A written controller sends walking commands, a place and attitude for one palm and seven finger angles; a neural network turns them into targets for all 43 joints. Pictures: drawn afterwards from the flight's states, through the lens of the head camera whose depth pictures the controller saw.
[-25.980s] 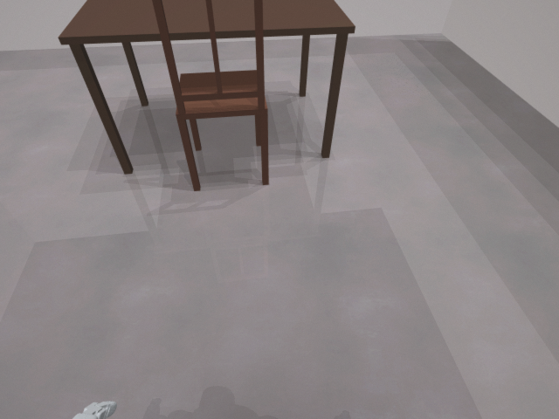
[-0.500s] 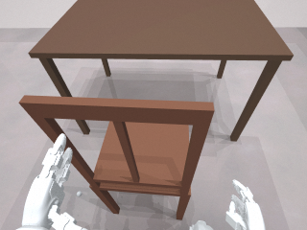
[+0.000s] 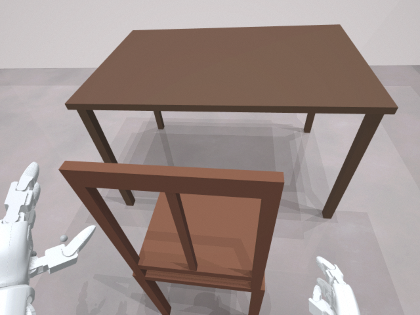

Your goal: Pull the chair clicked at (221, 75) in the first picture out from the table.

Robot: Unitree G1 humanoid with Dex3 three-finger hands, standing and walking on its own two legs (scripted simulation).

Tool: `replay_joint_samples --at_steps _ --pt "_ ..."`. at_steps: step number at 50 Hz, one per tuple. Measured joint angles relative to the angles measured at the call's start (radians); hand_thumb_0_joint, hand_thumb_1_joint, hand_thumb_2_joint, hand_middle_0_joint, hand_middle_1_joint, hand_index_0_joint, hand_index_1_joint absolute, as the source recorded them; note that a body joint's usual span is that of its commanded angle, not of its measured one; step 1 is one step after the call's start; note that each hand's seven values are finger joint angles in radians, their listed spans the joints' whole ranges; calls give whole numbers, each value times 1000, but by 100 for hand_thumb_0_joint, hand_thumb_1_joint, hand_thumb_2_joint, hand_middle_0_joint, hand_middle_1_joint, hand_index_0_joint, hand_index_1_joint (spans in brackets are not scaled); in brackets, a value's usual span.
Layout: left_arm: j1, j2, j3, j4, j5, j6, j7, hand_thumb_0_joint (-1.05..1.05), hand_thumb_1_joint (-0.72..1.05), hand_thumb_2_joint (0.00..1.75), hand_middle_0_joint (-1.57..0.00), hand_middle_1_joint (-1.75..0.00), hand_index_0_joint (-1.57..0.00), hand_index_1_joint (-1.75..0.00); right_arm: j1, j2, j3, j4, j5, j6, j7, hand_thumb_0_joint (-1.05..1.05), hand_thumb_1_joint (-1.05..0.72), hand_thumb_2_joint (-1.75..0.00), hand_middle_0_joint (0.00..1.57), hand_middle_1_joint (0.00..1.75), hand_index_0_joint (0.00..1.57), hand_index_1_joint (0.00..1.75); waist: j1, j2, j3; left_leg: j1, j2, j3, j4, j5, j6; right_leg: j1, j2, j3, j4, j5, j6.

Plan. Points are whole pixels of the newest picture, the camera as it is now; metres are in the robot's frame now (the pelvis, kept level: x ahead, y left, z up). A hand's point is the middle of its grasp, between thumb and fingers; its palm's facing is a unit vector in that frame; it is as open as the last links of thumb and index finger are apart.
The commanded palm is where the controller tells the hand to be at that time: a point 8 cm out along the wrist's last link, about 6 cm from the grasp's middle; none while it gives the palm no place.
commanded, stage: draw the hand back to the body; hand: left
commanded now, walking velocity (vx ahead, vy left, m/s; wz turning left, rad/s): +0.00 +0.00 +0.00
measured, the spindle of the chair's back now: (184, 236) +0.29 +0.10 -0.04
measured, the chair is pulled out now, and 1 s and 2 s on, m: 0.35 0.35 0.35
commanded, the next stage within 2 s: step back with the hand held close in 0.56 s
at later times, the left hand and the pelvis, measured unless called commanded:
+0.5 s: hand (45, 223) +0.19 +0.26 +0.17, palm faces +0.47 -0.77 -0.44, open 7.5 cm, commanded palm +0.14 +0.31 +0.19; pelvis +0.00 +0.01 +0.01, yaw -1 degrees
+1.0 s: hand (54, 216) +0.21 +0.26 +0.16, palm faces +0.31 -0.77 -0.56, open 7.4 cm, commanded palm +0.14 +0.31 +0.19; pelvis -0.01 +0.02 +0.01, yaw -3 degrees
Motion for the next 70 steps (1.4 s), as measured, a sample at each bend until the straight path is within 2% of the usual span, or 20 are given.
replay_joint_samples --at_steps 13,20,26,35,38,42,48,52,56,60,67,70 --pt "-65 35 134 1 -13 -38 4 1 72 81 -18 -26 -19 -26 -7 -14 -20 49 -3 -1 5 1 -90 -90 20 30 20 30 11 5 31 61 6 13 -85 40 2 58 12 7 -84 41 1" --pt "-70 5 116 41 -13 -36 -7 1 85 87 -20 -29 -20 -29 -14 -14 -28 54 -1 14 11 1 -90 -90 20 30 20 30 1 -4 42 64 -2 23 -96 47 7 55 7 18 -92 50 6" --pt "-41 11 93 6 -8 -27 -10 1 88 89 -21 -30 -21 -30 -4 -9 -26 58 -7 3 10 1 -90 -90 20 30 20 30 3 -10 40 77 -1 25 -104 47 9 69 8 20 -103 53 9" --pt "-77 16 121 21 -10 -31 -4 1 89 89 -21 -30 -21 -30 -18 0 -17 53 -6 9 12 1 -90 -90 20 30 20 30 8 -8 37 84 -5 30 -103 45 14 77 6 25 -107 55 13" --pt "-112 26 160 33 -15 -61 -18 1 89 89 -21 -30 -21 -30 -33 -1 -10 30 -2 29 12 1 -90 -90 20 30 20 30 13 -16 57 66 -7 42 -97 46 18 56 8 37 -109 65 16" --pt "-130 50 208 34 -14 -91 -17 1 89 90 -21 -30 -21 -30 -65 -4 -9 3 -6 58 19 1 -90 -90 20 30 20 30 -11 -37 104 35 -18 60 -109 66 23 20 3 57 -123 94 19" --pt "-24 59 167 -28 -2 -94 -29 1 89 90 -21 -30 -21 -30 -70 -9 -37 -13 -7 104 29 1 -90 -90 20 30 20 30 -63 -51 127 -7 -37 65 -101 75 31 -22 -15 68 -117 105 29" --pt "34 99 176 -73 -1 -102 -28 1 89 89 -21 -30 -22 -30 -58 6 -53 -11 2 131 20 1 -90 -90 20 30 20 30 -75 -72 124 -32 -41 59 -75 70 30 -43 -21 65 -94 99 28" --pt "43 129 214 -85 -6 -110 -16 1 89 89 -22 -30 -22 -30 -47 23 -56 -7 5 142 11 1 -90 -90 20 30 20 30 -68 -93 113 -50 -41 55 -48 65 27 -57 -23 62 -73 97 23" --pt "25 115 227 -72 -8 -105 -1 1 89 89 -21 -30 -22 -30 -37 32 -49 -6 3 139 6 1 -90 -90 20 30 20 30 -56 -101 92 -65 -37 53 -18 58 22 -70 -21 60 -49 93 18" --pt "-22 46 178 -46 0 -78 12 1 89 90 -21 -30 -21 -30 -21 23 -29 -20 -2 129 4 1 -90 -90 20 30 20 30 -30 -94 64 -102 -21 47 38 46 11 -93 -8 53 -22 93 3" --pt "-39 41 164 -58 6 -77 12 1 89 90 -21 -30 -21 -30 -22 12 -23 -23 -8 127 5 1 -90 -90 20 30 20 30 -26 -95 66 -125 -15 44 47 54 11 -101 -1 48 -42 116 -2"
